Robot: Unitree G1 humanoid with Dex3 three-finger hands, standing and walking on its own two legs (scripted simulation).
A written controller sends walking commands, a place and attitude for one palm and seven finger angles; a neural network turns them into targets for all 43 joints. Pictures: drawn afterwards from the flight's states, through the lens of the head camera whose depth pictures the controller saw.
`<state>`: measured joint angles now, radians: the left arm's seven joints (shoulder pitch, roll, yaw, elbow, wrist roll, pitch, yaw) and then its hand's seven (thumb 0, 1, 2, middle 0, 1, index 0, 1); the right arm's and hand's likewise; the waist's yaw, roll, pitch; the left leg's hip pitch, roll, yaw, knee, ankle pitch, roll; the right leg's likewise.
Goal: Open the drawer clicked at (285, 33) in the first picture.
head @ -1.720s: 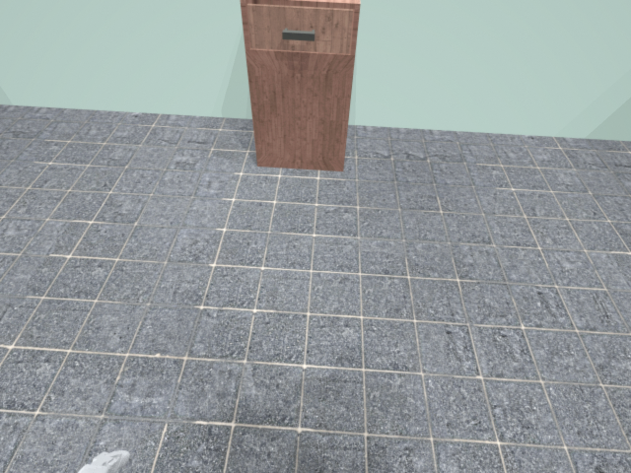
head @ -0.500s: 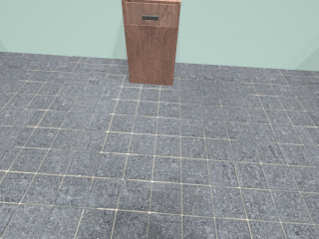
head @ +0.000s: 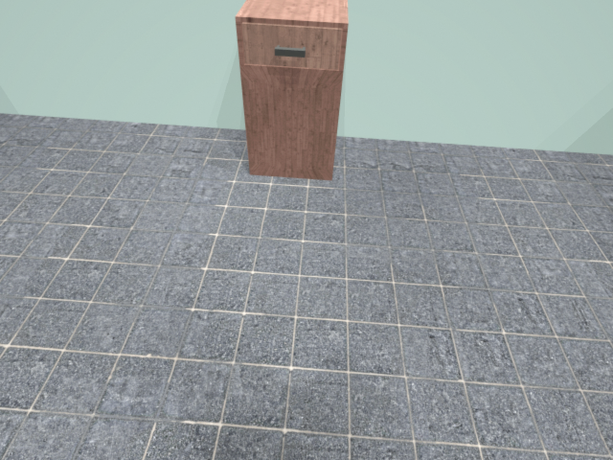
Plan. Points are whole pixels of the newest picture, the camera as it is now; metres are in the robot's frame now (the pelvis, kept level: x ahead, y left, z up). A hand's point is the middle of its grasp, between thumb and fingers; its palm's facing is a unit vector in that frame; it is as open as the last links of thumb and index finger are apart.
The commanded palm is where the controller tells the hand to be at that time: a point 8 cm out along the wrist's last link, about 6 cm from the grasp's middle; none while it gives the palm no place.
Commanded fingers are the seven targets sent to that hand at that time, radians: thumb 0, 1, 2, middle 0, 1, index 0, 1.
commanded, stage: walk to a spot facing it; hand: left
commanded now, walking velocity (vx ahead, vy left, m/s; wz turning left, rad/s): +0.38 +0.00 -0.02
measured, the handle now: (290, 50) +1.63 +0.17 -0.09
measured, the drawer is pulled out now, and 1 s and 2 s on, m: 0.00 0.00 0.00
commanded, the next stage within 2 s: take the last steps up to it in 1.74 s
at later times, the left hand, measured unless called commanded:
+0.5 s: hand (232, 375) +0.30 +0.15 -0.19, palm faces -0.06 -0.98 -0.19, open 7.4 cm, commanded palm none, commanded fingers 0.00 0.90 0.90 -0.20 -0.30 -0.20 -0.30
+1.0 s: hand (226, 372) +0.31 +0.17 -0.20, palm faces +0.14 -0.98 -0.12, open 7.3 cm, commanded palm none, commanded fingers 0.00 0.90 0.90 -0.20 -0.30 -0.20 -0.30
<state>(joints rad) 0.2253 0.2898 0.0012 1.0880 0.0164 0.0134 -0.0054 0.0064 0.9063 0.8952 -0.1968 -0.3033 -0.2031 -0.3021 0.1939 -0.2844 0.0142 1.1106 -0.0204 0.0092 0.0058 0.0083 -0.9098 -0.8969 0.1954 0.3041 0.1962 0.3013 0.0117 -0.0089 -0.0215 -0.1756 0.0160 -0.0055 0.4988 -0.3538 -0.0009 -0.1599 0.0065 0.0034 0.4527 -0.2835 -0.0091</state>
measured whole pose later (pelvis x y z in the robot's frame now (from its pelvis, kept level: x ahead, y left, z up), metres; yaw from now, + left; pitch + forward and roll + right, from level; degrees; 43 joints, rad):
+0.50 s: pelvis +0.18 -0.02 -0.03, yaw -2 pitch -1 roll +0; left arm 0.10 0.19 0.05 0.98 0.02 -0.06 -0.02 0.01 0.91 0.90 -0.19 -0.30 -0.20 -0.30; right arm 0.55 -0.11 -0.01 1.24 -0.01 -0.05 -0.02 0.01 -0.91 -0.90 0.20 0.30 0.20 0.30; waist -0.04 0.00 0.11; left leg 0.05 0.08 0.06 0.64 -0.53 -0.02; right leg -0.46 -0.04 -0.15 0.65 -0.15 -0.07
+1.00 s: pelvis +0.39 +0.01 -0.02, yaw +1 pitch -1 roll -2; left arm 0.41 0.17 0.04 1.14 0.02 -0.04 0.00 0.01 0.91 0.90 -0.20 -0.30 -0.20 -0.30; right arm 0.14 -0.15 -0.04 0.99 -0.03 -0.07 0.02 0.01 -0.91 -0.90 0.19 0.30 0.19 0.30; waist 0.05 -0.04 0.05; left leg -0.37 0.09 0.16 0.64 -0.25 0.05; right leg -0.17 -0.05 -0.14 0.82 -0.48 0.00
